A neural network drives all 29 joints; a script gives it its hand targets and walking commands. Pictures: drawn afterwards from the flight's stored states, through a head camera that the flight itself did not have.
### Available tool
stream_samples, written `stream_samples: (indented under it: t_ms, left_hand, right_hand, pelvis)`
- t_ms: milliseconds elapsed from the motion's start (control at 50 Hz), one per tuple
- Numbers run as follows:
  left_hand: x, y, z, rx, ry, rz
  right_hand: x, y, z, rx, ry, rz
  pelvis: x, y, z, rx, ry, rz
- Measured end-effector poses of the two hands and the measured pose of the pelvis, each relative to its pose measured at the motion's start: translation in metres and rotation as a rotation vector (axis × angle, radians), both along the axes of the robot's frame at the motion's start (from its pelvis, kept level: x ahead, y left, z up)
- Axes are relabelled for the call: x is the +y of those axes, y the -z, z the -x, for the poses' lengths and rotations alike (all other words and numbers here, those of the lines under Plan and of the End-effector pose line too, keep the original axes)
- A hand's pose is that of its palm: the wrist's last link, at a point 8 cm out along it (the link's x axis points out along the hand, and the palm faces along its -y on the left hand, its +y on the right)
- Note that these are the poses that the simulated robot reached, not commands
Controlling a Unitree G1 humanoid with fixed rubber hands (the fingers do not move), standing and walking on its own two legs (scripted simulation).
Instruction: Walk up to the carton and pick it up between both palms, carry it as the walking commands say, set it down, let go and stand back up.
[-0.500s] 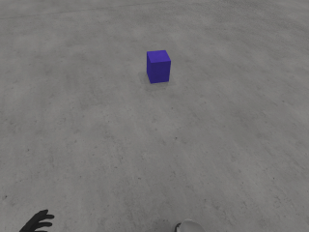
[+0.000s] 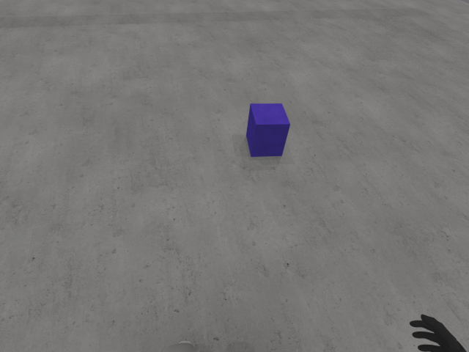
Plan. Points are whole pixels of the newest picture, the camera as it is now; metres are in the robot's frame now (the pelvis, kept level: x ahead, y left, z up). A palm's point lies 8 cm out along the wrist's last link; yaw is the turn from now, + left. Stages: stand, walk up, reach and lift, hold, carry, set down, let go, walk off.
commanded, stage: walk up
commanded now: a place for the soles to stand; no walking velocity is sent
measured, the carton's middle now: (266, 130) +1.47 -0.15 -0.62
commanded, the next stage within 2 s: none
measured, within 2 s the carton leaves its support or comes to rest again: neither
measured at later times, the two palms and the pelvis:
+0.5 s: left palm (72, 255) +0.28 +0.33 -0.05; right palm (417, 270) +0.32 -0.35 -0.06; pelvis +0.21 -0.02 +0.02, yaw -1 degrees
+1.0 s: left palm (149, 151) +0.59 +0.27 -0.06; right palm (423, 222) +0.44 -0.41 -0.06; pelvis +0.42 -0.05 +0.01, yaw -3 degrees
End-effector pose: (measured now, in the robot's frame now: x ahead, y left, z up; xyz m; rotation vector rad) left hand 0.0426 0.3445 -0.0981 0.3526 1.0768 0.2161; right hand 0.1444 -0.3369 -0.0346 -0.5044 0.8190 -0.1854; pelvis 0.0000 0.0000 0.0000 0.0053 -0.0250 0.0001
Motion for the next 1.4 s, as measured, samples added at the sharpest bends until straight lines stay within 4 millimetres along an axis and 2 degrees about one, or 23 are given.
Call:
stream_samples:
  t_ms: [80, 180, 260, 340, 400, 460, 560, 620, 700, 820, 900, 980, 1040, 1120, 1220, 1260, 1300, 1400]
  left_hand:
    - [-0.016, -0.003, -0.067, -0.033, 0.087, 0.044]
    - [-0.025, -0.023, -0.139, -0.057, 0.153, 0.048]
    - [-0.028, -0.040, -0.187, -0.074, 0.168, 0.004]
    - [-0.025, -0.047, -0.225, -0.130, 0.142, -0.072]
    - [-0.023, -0.054, -0.235, -0.151, 0.091, -0.085]
    - [-0.018, -0.055, -0.237, -0.120, 0.049, -0.083]
    - [0.000, -0.037, -0.248, -0.048, 0.003, -0.061]
    - [0.001, -0.019, -0.272, -0.011, 0.006, -0.040]
    - [-0.018, -0.014, -0.330, -0.014, 0.079, 0.010]
    - [-0.045, -0.025, -0.429, -0.075, 0.177, 0.048]
    - [-0.064, -0.034, -0.492, -0.117, 0.214, 0.040]
    - [-0.075, -0.040, -0.544, -0.189, 0.211, -0.015]
    - [-0.076, -0.046, -0.556, -0.209, 0.172, -0.031]
    - [-0.066, -0.049, -0.552, -0.161, 0.111, -0.043]
    - [-0.042, -0.033, -0.554, -0.094, 0.058, -0.045]
    - [-0.038, -0.022, -0.564, -0.068, 0.046, -0.041]
    - [-0.045, -0.015, -0.581, -0.041, 0.065, -0.025]
    - [-0.071, -0.018, -0.639, -0.050, 0.136, 0.024]
  right_hand:
    - [-0.008, -0.012, 0.005, 0.033, 0.081, 0.014]
    - [-0.029, -0.015, 0.009, 0.106, 0.151, 0.030]
    - [-0.048, -0.004, -0.008, 0.133, 0.194, 0.012]
    - [-0.057, 0.020, -0.051, 0.144, 0.182, -0.018]
    - [-0.042, 0.029, -0.095, 0.152, 0.126, -0.049]
    - [-0.025, 0.028, -0.142, 0.134, 0.071, -0.080]
    - [-0.004, 0.020, -0.211, 0.110, 0.004, -0.066]
    - [-0.005, 0.016, -0.234, 0.075, 0.025, -0.023]
    - [-0.017, -0.001, -0.236, 0.089, 0.106, 0.010]
    - [-0.046, -0.014, -0.232, 0.164, 0.195, 0.047]
    - [-0.065, -0.005, -0.245, 0.200, 0.239, 0.034]
    - [-0.079, 0.021, -0.282, 0.215, 0.236, 0.004]
    - [-0.070, 0.031, -0.323, 0.213, 0.188, -0.029]
    - [-0.057, 0.032, -0.380, 0.189, 0.124, -0.065]
    - [-0.048, 0.028, -0.435, 0.179, 0.071, -0.037]
    - [-0.053, 0.026, -0.445, 0.162, 0.086, -0.001]
    - [-0.059, 0.019, -0.450, 0.153, 0.123, 0.020]
    - [-0.079, -0.004, -0.461, 0.166, 0.184, 0.056]
  pelvis:
    - [-0.001, -0.011, -0.028, -0.007, 0.015, -0.008]
    - [-0.004, -0.022, -0.067, 0.004, 0.028, 0.001]
    - [-0.014, -0.021, -0.104, 0.014, 0.035, 0.001]
    - [-0.028, -0.009, -0.142, 0.026, 0.034, 0.010]
    - [-0.028, -0.011, -0.166, 0.017, 0.023, 0.026]
    - [-0.024, -0.016, -0.191, 0.016, 0.016, 0.031]
    - [-0.012, -0.013, -0.237, 0.012, 0.009, 0.024]
    - [-0.005, -0.005, -0.262, 0.014, 0.019, 0.001]
    - [-0.007, -0.014, -0.292, 0.007, 0.032, -0.011]
    - [-0.017, -0.023, -0.339, 0.004, 0.046, -0.008]
    - [-0.032, -0.021, -0.377, 0.005, 0.053, -0.008]
    - [-0.052, -0.006, -0.414, 0.009, 0.049, 0.005]
    - [-0.056, -0.008, -0.434, -0.006, 0.039, 0.013]
    - [-0.054, -0.014, -0.464, -0.008, 0.028, 0.024]
    - [-0.045, -0.008, -0.504, -0.010, 0.023, 0.021]
    - [-0.042, -0.001, -0.520, -0.006, 0.032, 0.006]
    - [-0.042, -0.003, -0.533, -0.008, 0.036, -0.006]
    - [-0.052, -0.016, -0.566, -0.008, 0.043, -0.001]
